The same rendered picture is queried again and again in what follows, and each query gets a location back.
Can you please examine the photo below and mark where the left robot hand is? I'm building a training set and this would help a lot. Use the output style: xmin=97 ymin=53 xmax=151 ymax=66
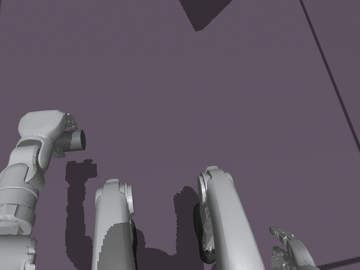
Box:
xmin=18 ymin=110 xmax=78 ymax=158

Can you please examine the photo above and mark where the can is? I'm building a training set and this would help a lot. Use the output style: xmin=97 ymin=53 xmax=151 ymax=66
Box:
xmin=56 ymin=130 xmax=86 ymax=152

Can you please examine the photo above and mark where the right robot foot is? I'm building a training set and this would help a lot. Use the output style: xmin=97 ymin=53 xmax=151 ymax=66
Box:
xmin=193 ymin=203 xmax=216 ymax=264

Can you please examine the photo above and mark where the right robot hand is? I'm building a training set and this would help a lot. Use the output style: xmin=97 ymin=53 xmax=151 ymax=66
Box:
xmin=269 ymin=226 xmax=316 ymax=270

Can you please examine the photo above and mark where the left robot arm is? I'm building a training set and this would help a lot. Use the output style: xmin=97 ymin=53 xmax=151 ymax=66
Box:
xmin=0 ymin=136 xmax=54 ymax=270

